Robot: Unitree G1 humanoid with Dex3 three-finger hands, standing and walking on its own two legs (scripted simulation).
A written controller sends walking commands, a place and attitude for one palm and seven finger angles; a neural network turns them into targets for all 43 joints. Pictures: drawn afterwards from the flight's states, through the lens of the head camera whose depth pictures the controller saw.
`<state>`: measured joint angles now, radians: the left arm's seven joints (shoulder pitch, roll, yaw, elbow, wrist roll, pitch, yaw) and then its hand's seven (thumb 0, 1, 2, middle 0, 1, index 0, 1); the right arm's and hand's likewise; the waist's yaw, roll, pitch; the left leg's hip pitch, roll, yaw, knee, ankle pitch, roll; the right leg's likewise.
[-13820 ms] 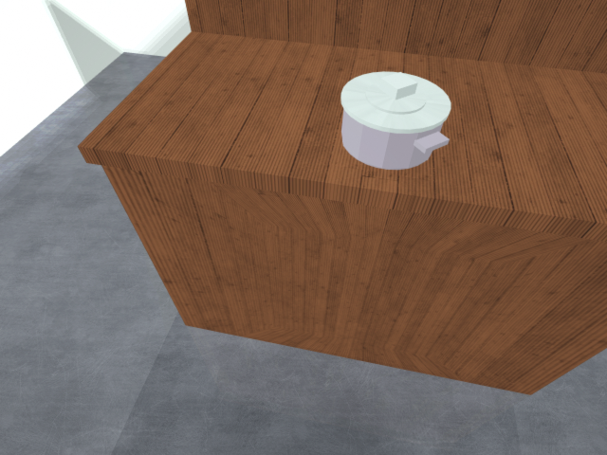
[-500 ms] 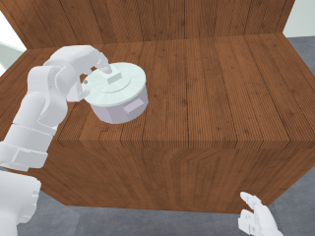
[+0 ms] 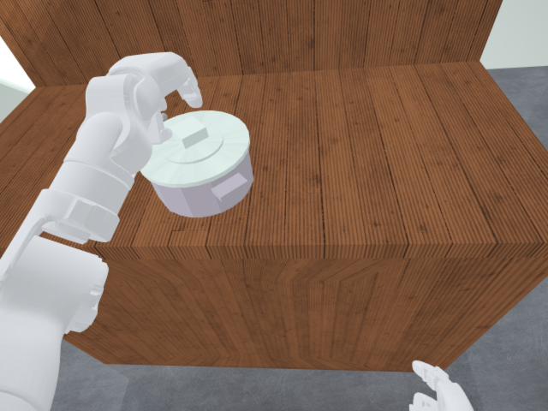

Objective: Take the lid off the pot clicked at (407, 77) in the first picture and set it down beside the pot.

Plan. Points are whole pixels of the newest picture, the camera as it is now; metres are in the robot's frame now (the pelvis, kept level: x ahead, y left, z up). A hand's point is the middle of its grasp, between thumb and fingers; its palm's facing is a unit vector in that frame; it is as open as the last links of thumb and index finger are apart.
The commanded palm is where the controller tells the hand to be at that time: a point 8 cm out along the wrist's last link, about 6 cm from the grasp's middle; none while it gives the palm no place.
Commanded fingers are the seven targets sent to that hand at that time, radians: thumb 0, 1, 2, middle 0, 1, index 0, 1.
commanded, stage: move the open hand above the knob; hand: left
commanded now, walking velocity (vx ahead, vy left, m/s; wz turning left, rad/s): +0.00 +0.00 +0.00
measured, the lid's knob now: (188, 132) +0.50 +0.15 +0.16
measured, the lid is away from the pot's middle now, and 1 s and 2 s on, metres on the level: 0.00 0.00 0.00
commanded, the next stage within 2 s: lower the open fingers around the knob in 0.90 s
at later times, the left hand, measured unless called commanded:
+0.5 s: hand (170, 98) +0.47 +0.15 +0.24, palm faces -0.19 -0.06 -0.98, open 10.1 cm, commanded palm +0.44 +0.16 +0.29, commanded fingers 0.00 -0.40 1.70 -0.87 -0.08 -0.87 -0.08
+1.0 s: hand (169, 108) +0.46 +0.15 +0.23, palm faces -0.21 -0.02 -0.98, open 10.1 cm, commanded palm +0.44 +0.15 +0.29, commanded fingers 0.00 -0.40 1.70 -0.87 -0.08 -0.87 -0.08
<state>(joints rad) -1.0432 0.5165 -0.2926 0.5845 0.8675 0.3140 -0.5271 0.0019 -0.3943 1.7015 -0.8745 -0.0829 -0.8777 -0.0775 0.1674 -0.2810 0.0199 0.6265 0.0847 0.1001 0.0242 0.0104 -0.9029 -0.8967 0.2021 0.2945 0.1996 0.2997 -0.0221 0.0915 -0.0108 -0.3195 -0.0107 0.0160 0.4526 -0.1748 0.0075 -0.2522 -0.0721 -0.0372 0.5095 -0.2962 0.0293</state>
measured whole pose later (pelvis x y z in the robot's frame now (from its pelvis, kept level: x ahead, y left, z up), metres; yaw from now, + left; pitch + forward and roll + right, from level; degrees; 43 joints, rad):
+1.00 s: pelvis +0.00 +0.01 +0.00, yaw +0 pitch +3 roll +1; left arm -1.09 0.49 -0.29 0.63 0.87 0.29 -0.52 0.00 -0.39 1.70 -0.88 -0.08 -0.88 -0.08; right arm 0.16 -0.27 0.02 0.63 0.08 0.10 0.02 0.01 -0.90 -0.90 0.20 0.29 0.20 0.30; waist -0.03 0.08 -0.02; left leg -0.32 -0.02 0.02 0.44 -0.18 0.01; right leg -0.24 -0.08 -0.04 0.49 -0.29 0.03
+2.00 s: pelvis +0.02 +0.00 +0.00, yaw -1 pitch +4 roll +1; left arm -1.02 0.45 -0.26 0.71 0.86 0.27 -0.49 0.00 -0.39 1.70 -0.88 -0.09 -0.88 -0.08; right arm 0.21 -0.29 0.00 0.65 0.07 0.09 0.01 0.01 -0.90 -0.90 0.20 0.29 0.20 0.30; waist -0.05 0.08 -0.03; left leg -0.31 0.00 0.02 0.45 -0.20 0.01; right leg -0.24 -0.06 -0.03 0.48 -0.30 0.03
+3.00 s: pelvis +0.01 +0.00 +0.00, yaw -1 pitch +3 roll +1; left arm -1.02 0.47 -0.26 0.74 0.86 0.27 -0.50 -0.01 0.14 0.88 -0.63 -0.90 -0.65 -0.91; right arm 0.21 -0.28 0.00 0.65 0.07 0.09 -0.01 0.01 -0.90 -0.90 0.20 0.29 0.20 0.30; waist -0.06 0.07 -0.02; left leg -0.31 0.00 0.02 0.45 -0.19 0.01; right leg -0.23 -0.06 -0.03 0.48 -0.29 0.03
